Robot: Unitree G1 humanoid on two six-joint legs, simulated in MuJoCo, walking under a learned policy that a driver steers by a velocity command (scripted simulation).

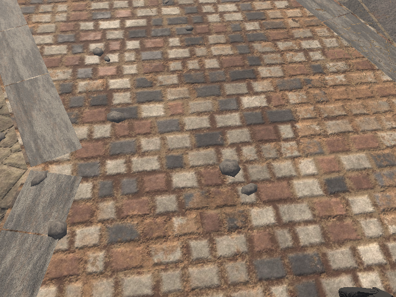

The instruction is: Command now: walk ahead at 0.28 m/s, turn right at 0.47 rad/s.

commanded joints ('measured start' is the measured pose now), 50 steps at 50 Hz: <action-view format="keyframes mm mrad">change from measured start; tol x32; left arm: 1 -4 127 29 -105 -14 -6 10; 50 -182 147 35 -335 10 -71 -15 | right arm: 1 206 -137 -32 -20 -1 16 -15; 39 -59 -136 -23 -64 36 24 20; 50 303 -200 -46 -14 29 21 34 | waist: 1 -111 130 -272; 19 -42 112 -98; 22 -28 -307 -215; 50 -134 101 -80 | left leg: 1 621 364 -335 -122 565 204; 17 377 325 75 -218 238 151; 20 326 250 144 13 120 42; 22 -237 -10 116 573 -591 -75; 24 -346 29 -78 650 -448 -20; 44 125 -9 14 -41 -53 65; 47 672 284 -692 -271 -218 311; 50 615 238 -564 -284 -198 258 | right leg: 1 -473 -76 9 369 -10 18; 18 -176 -87 -159 -349 303 -41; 21 216 -234 129 -537 744 -184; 23 351 -391 517 -661 315 -381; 28 111 -244 310 -763 122 -243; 43 130 -279 150 -678 293 -189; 50 -605 -82 0 234 164 -32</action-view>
